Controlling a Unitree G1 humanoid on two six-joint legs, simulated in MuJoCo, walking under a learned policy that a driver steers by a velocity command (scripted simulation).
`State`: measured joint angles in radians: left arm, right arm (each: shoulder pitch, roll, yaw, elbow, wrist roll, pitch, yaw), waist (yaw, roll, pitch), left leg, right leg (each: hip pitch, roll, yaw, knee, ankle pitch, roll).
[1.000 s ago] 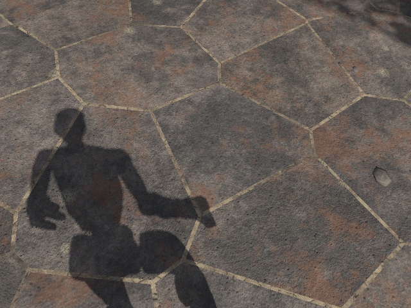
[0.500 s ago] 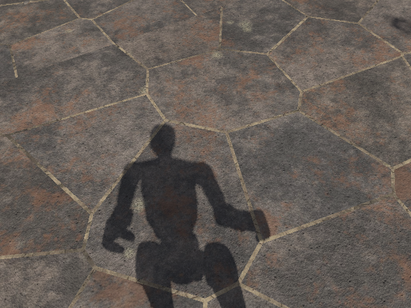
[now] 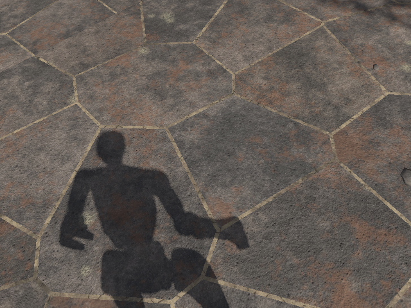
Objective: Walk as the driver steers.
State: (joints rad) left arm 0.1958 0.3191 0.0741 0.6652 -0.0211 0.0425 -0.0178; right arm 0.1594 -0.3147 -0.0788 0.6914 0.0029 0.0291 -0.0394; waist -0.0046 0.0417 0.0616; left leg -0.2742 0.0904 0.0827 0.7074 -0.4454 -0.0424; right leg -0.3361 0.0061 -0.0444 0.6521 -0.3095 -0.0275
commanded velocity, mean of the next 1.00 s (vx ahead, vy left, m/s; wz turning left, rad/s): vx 0.34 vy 0.00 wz -0.43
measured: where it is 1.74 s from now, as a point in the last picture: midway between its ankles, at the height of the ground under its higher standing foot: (267, 301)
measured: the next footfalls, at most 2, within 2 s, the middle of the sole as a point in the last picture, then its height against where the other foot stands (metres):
left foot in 0.50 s outside the picture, level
right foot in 0.94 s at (311, 300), level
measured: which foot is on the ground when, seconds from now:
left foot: up 0.00-0.48, down 0.50-0.96, up 0.98-1.00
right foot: down 0.00-0.52, up 0.54-0.92, down 0.94-1.00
